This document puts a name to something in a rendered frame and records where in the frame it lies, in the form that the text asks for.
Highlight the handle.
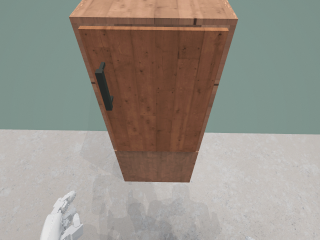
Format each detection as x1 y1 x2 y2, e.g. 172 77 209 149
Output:
95 62 114 111

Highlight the cupboard door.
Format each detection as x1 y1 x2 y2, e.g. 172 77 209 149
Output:
78 26 229 152

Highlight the left robot hand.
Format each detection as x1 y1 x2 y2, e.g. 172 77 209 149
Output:
40 190 84 240

